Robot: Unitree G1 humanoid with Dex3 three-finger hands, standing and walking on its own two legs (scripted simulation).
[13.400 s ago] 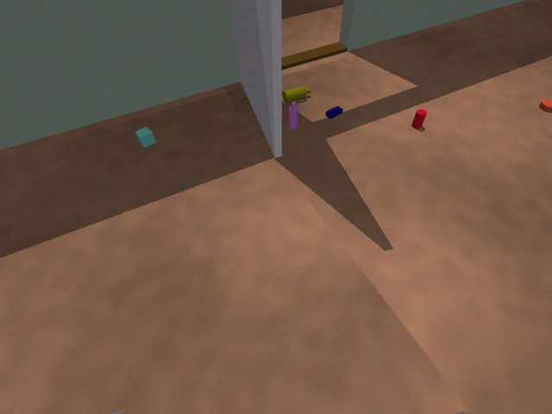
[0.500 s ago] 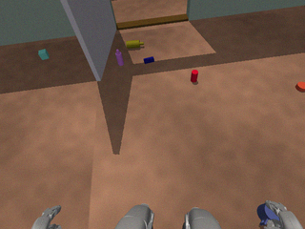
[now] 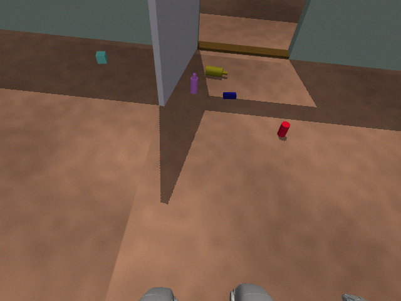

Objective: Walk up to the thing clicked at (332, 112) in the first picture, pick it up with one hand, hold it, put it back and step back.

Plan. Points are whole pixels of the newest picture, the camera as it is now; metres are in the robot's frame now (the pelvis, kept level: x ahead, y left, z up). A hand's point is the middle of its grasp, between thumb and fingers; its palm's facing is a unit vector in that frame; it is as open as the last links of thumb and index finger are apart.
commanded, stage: walk up
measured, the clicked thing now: (229, 95) +1.54 -0.23 -0.74
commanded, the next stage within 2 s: stand in 0.72 s
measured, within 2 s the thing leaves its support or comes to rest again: neither
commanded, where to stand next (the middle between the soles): +0.07 -0.04 m, yaw +1 degrees
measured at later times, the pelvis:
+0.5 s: pelvis +0.01 -0.01 +0.01, yaw +4 degrees
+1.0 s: pelvis +0.01 -0.02 +0.03, yaw +3 degrees
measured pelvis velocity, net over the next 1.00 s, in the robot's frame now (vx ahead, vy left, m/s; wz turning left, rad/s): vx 0.01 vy -0.02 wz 0.05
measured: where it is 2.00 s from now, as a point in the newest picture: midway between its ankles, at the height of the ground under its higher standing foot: outside the picture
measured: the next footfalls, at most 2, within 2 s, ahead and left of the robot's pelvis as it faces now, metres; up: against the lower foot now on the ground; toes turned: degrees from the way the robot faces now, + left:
right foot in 0.08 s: +0.06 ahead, -0.16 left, +0.00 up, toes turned -3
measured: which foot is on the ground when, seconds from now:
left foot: down 0.00-1.00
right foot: up 0.00-0.06, down 0.08-1.00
